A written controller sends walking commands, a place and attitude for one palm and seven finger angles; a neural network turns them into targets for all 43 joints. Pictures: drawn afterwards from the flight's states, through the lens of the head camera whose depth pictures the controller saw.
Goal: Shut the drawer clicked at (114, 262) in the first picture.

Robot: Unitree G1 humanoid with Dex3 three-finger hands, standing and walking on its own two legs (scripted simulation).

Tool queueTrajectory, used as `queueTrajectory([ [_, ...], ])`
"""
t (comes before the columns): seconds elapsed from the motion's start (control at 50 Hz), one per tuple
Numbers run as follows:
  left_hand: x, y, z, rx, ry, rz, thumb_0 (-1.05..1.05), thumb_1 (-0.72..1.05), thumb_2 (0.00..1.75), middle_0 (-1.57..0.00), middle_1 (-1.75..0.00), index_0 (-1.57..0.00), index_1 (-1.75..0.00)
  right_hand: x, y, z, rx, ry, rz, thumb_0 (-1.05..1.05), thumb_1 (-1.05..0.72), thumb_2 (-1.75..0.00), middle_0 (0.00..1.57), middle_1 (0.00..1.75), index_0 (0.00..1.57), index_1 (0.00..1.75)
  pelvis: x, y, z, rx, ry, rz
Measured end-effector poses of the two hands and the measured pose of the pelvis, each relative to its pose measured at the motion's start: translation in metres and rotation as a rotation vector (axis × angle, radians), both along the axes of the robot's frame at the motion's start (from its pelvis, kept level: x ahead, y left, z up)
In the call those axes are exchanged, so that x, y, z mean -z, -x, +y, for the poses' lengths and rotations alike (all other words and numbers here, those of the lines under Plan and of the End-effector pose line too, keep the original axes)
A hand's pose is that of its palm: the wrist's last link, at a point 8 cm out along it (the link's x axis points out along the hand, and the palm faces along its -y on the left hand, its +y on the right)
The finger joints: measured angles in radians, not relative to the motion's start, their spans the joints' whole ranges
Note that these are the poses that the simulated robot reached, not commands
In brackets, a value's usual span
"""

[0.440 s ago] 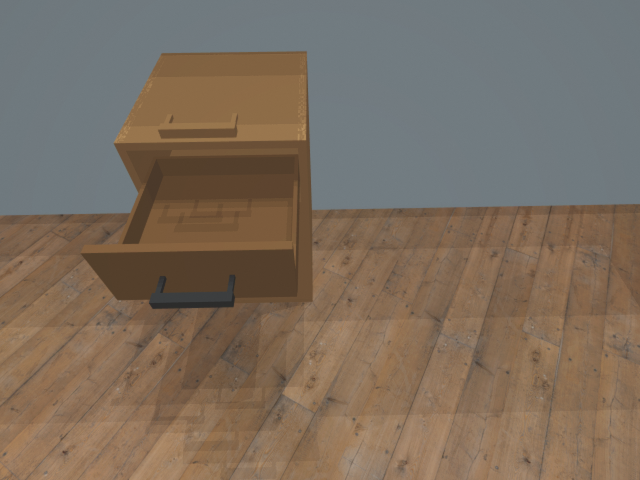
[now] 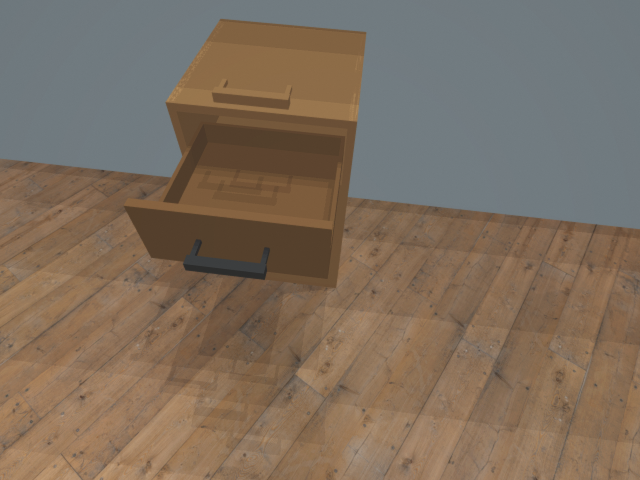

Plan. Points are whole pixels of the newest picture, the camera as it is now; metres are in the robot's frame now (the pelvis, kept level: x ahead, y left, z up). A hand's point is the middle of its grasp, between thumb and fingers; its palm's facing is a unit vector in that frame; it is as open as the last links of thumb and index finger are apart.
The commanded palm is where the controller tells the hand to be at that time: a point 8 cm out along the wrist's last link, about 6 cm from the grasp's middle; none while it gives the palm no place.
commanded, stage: turn or walk to find it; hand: left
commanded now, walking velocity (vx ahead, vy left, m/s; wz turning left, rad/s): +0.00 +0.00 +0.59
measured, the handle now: (228, 258) +0.51 +0.20 -0.15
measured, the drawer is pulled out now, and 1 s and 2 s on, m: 0.30 0.30 0.30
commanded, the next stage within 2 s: stand and wait in 0.40 s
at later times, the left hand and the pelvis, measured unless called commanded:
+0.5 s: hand out of the picture +0.01 +0.13 -0.13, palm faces +0.31 -0.90 -0.31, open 7.4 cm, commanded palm none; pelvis +0.01 -0.08 +0.02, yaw +17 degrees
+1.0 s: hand out of the picture -0.04 +0.08 -0.16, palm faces +0.34 -0.92 -0.19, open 7.4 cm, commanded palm none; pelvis +0.02 -0.07 +0.02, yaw +17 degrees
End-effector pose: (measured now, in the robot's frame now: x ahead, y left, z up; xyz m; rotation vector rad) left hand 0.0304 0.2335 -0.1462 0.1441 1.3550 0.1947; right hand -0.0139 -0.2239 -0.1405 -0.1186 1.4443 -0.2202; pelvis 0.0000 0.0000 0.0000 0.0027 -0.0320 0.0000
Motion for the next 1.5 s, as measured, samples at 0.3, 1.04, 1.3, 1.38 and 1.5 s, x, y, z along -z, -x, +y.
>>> queueTrajectory([
  [0.3,-0.046,-0.029,-0.014,-0.096,-0.147,-0.201,0.00,0.91,0.90,-0.20,-0.30,-0.20,-0.30,0.013,-0.070,-0.061,-0.217,-0.033,-0.043,0.00,-0.91,-0.90,0.20,0.30,0.20,0.29,-0.005,0.005,-0.053,-0.198,-0.025,0.069],
  [1.04,-0.020,0.081,-0.102,-0.299,0.036,0.089,0.01,0.92,0.90,-0.20,-0.30,-0.20,-0.30,-0.010,-0.151,-0.044,-0.376,-0.031,-0.132,-0.02,-0.94,-0.90,0.20,0.30,0.20,0.29,-0.018,-0.024,-0.069,-0.299,-0.004,0.022],
  [1.3,-0.023,0.036,-0.072,-0.256,-0.012,-0.006,0.01,0.92,0.90,-0.20,-0.30,-0.19,-0.30,-0.012,-0.063,-0.066,-0.309,-0.005,0.096,0.00,-0.91,-0.90,0.20,0.30,0.20,0.29,-0.019,-0.032,-0.068,-0.291,-0.005,0.012],
  [1.38,-0.023,0.036,-0.073,-0.257,-0.011,-0.001,0.01,0.92,0.90,-0.20,-0.30,-0.20,-0.30,-0.012,-0.052,-0.059,-0.297,-0.026,0.118,0.00,-0.91,-0.90,0.20,0.30,0.20,0.29,-0.019,-0.033,-0.068,-0.290,-0.004,0.014],
  [1.5,-0.022,0.047,-0.078,-0.272,-0.002,0.025,0.01,0.93,0.90,-0.20,-0.30,-0.20,-0.30,-0.010,-0.053,-0.047,-0.293,-0.049,0.106,0.00,-0.91,-0.90,0.20,0.30,0.20,0.29,-0.019,-0.034,-0.067,-0.290,-0.003,0.016],
])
